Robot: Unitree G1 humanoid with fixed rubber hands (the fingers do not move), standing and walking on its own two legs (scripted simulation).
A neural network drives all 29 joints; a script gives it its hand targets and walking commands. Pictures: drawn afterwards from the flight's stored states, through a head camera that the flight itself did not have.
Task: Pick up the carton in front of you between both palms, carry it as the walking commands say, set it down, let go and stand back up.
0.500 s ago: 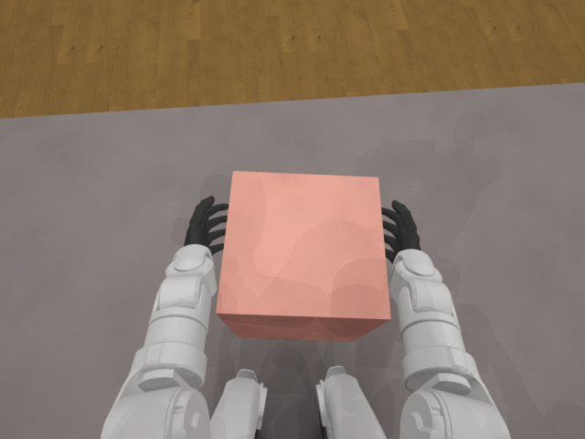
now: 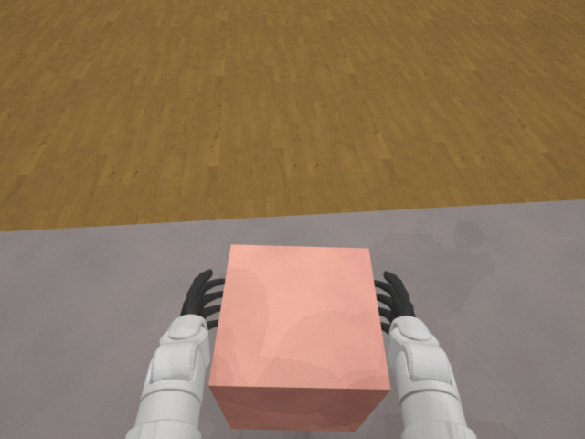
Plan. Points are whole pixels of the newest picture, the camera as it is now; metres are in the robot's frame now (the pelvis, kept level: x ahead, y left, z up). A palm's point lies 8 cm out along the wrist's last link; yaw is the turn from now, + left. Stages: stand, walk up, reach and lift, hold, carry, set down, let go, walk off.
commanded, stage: reach and lift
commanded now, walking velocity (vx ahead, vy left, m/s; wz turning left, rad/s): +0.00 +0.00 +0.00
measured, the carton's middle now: (296, 343) +0.29 +0.00 -0.07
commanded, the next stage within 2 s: hold in 1.06 s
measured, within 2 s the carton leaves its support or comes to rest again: neither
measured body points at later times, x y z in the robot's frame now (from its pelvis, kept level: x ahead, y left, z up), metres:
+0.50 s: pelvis -0.02 +0.00 +0.01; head -0.04 +0.00 +0.46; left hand +0.30 +0.15 +0.03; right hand +0.29 -0.16 +0.03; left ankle +0.00 +0.13 -0.73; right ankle +0.01 -0.13 -0.73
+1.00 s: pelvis +0.00 +0.00 +0.01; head -0.03 +0.00 +0.46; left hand +0.30 +0.15 +0.04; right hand +0.30 -0.16 +0.04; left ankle +0.00 +0.13 -0.73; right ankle +0.01 -0.13 -0.73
